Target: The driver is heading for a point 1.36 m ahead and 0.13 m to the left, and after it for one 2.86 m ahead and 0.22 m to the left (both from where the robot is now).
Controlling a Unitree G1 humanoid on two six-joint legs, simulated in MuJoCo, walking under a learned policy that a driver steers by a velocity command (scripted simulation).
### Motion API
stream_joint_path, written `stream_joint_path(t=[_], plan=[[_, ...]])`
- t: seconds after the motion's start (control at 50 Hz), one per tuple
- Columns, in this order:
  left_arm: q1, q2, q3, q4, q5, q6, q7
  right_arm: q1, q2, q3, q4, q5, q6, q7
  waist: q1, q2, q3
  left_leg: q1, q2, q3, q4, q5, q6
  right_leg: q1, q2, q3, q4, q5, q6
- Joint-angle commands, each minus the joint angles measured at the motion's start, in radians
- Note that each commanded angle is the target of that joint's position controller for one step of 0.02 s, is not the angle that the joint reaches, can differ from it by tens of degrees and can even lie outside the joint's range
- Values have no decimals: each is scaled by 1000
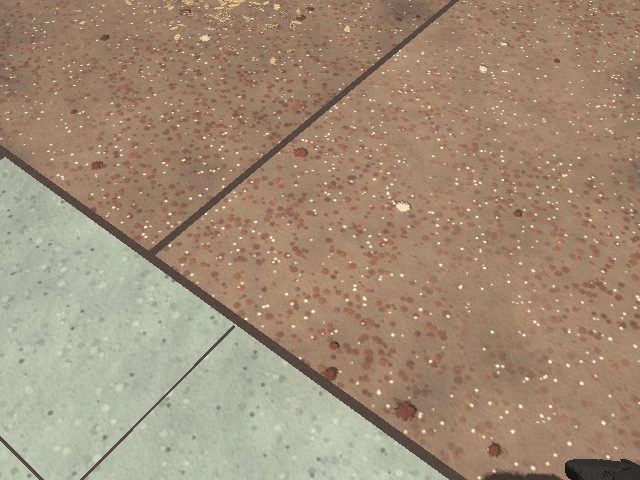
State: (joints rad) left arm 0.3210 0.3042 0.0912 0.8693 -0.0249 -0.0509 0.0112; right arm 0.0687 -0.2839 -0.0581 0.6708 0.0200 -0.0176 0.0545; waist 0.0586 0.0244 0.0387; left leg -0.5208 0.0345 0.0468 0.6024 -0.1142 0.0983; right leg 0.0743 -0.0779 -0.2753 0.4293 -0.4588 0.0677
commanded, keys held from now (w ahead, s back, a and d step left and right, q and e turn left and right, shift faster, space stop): w+q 0.36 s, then w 0.64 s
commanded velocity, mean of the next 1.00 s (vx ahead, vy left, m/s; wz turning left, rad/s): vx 0.50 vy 0.00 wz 0.34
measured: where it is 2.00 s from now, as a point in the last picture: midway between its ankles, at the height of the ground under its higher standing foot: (275, 223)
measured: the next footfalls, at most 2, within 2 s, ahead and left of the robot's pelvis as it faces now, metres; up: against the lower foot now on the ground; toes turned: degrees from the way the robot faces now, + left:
right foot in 0.48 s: +0.46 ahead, -0.07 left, +0.00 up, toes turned +18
left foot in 1.00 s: +0.65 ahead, +0.26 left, +0.00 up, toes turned +20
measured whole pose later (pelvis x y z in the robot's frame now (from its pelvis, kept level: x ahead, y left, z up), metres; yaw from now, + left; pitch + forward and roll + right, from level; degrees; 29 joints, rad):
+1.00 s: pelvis +0.54 +0.10 +0.01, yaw +19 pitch +2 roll -1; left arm 0.41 0.31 0.05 0.90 -0.02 -0.05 0.00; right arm 0.02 -0.26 -0.03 0.63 0.01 -0.08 0.03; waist 0.10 0.01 0.02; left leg -0.48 0.02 0.01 0.49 -0.06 0.05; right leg 0.03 -0.01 -0.01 0.38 -0.43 0.01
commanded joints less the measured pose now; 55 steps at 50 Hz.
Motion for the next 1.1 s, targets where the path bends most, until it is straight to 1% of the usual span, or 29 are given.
stream_joint_path(t=[0.02, 0.04, 0.06, 0.08, 0.1, 0.12, 0.14, 0.2, 0.3, 0.42, 0.46, 0.48, 0.5, 0.52, 0.54, 0.56, 0.58, 0.6, 0.64, 0.78, 0.86, 0.92, 0.96, 0.98, 1.0, 1.02, 1.04, 1.06, 1.1], plan=[[24, 38, -11, -127, 50, -19, 3, 350, -344, -121, 32, 16, 8, -35, -130, 243, -238, 816, 188, -500, -102, -115, 234, -663, 18, 49, 783, 98, -28], [-19, 58, -22, -146, 26, -59, -8, 358, -313, -101, -17, 6, -13, -26, -156, 193, -420, 927, 311, -910, -287, -297, 344, -819, 115, 315, 956, -164, -27], [-133, 134, -3, -173, -17, -81, -18, 339, -234, -78, -7, -3, -29, -19, -190, 94, -308, 874, 287, -789, -324, -254, 279, -915, 60, 365, 965, -76, -52], [-160, 122, -9, -182, -16, -94, -17, 301, -206, -70, -5, -1, -40, -21, -162, 62, -211, 749, 246, -656, -313, -181, 243, -913, 19, 356, 892, 9, -72], [-159, 118, -8, -169, 11, -98, -8, 229, -172, -60, -14, -2, -42, -24, -116, 3, -150, 608, 205, -553, -309, -75, 210, -849, -18, 358, 803, 72, -72], [-144, 131, 1, -161, 27, -90, -4, 178, -141, -48, -32, -12, -42, -28, -77, 15, -122, 498, 174, -481, -324, 31, 195, -768, -40, 364, 736, 112, -70], [-132, 131, 4, -159, 31, -77, -7, 155, -134, -45, -46, -20, -42, -32, -55, 29, -113, 433, 159, -457, -346, 82, 196, -716, -45, 366, 704, 135, -63], [-149, 88, -5, -169, 41, -51, -7, 172, -158, -53, -42, -11, -47, -48, -45, 10, -85, 329, 129, -374, -378, 186, 203, -682, -27, 338, 565, 207, -22], [-329, 44, -28, -215, 32, -53, -20, 237, -175, -60, -18, -1, -37, -70, -110, 48, -30, 257, 60, -303, -375, 51, 133, -611, 42, 329, 204, 517, 4], [-364, 93, -15, -233, 19, -76, -45, 305, -155, -56, 20, 1, -26, -76, -121, 86, -28, 385, 126, -417, -259, -4, 102, -546, 58, 352, 68, 476, -42], [-275, 108, -2, -209, 24, -84, -42, 296, -141, -52, 24, -3, -20, -74, -71, 109, -48, 406, 112, -420, -178, 102, 77, -431, 72, 314, 22, 419, -84], [-179, 138, 12, -188, 34, -89, -37, 295, -107, -39, 19, -8, -21, -71, -25, 92, -121, 385, 59, -380, -42, 178, 47, -272, 41, 334, 20, 415, -123], [-36, 195, 25, -174, 47, -90, -33, 329, -61, -19, 4, -24, -24, -70, 16, -34, -264, 241, -10, -307, 240, 11, 7, -7, -125, 515, 53, 409, -199], [62, 259, 47, -120, 42, -75, -42, 454, -21, -6, -4, 11, -35, -70, -25, -373, -348, -100, -143, -200, 548, -432, -64, 249, -296, 981, -86, 125, -352], [55, 166, 24, -126, 11, -73, -49, 412, -117, -21, 13, 19, -39, -73, 6, -249, -263, -231, -88, -254, 662, -451, -68, 220, -301, 1061, -148, -105, -336], [5, 116, 9, -133, 10, -68, -46, 293, -158, -32, -4, 16, -40, -72, 24, -154, -141, -268, -54, -239, 682, -361, -66, 109, -267, 918, -157, -79, -299], [-43, 103, 0, -143, 24, -62, -44, 226, -148, -29, -19, 3, -40, -73, 9, -84, -84, -243, -18, -200, 657, -295, -66, -1, -225, 803, -168, 39, -281], [-73, 86, -7, -139, 30, -58, -41, 190, -134, -29, -31, -10, -46, -69, -9, -74, -41, -228, 13, -186, 597, -245, -68, -82, -193, 730, -188, 142, -284], [-86, 63, -17, -132, 37, -60, -36, 205, -101, -26, -29, -8, -48, -59, -43, -121, -45, -147, 52, -160, 513, -199, -73, -155, -144, 631, -222, 276, -277], [-23, 137, -3, -82, 10, -50, -22, 40, -31, 6, -72, -14, -56, -46, -3, -98, -15, -114, 59, -85, 124, 54, -109, -191, -112, 428, -289, 478, -279], [52, 148, -4, -43, 1, -36, -21, -68, -37, 7, -98, -2, -64, -30, 34, -97, 7, -51, 25, -60, -16, 152, -104, -160, -125, 393, -269, 497, -260], [70, 164, 1, -21, -3, -19, -17, -100, -59, 1, -118, 1, -69, -17, 18, -108, 19, -39, 12, -61, -76, 79, -68, -78, -169, 404, -222, 554, -239], [47, 182, 5, -19, -5, -8, -11, -8, -94, -17, -95, -5, -71, -18, -52, -113, -35, 116, -23, -28, -125, 45, -33, -61, -157, 372, -104, 772, -211], [45, 167, -2, -21, -2, -5, -9, 126, -135, -40, -53, -11, -69, -25, -116, -95, -121, 314, -40, -12, -139, 57, -4, -102, -112, 331, 54, 874, -187], [35, 123, -22, -46, 19, -8, -6, 306, -198, -61, -18, -21, -65, -36, -191, -23, -261, 605, 103, -161, -96, 83, 55, -279, -64, 292, 325, 691, -149], [147, 9, -58, -70, 25, -28, -11, 368, -288, -78, 1, -25, -57, -36, -143, 243, -387, 927, 337, -617, -177, -108, 210, -671, 109, 259, 693, 92, -81], [106, 88, -41, -55, 10, -46, -17, 384, -196, -54, 2, -13, -54, -34, -175, 197, -397, 913, 346, -764, -274, -243, 212, -791, 90, 384, 820, -116, -88], [21, 143, -24, -85, -13, -57, -24, 312, -163, -39, 0, -11, -57, -34, -162, 142, -241, 792, 314, -628, -297, -240, 173, -861, 39, 377, 846, -46, -99], [-52, 124, -24, -93, -1, -52, -21, 197, -112, -23, -7, -24, -61, -30, -109, 44, -96, 542, 242, -416, -353, -79, 137, -806, -32, 347, 756, 103, -93]])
